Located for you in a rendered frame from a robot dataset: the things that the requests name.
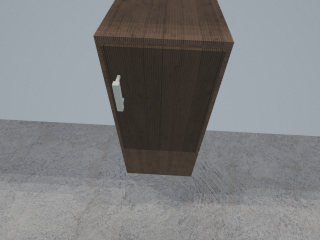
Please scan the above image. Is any cupboard door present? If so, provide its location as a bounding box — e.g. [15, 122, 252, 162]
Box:
[100, 43, 226, 153]

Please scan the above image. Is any handle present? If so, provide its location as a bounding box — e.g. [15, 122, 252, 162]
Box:
[112, 75, 124, 112]

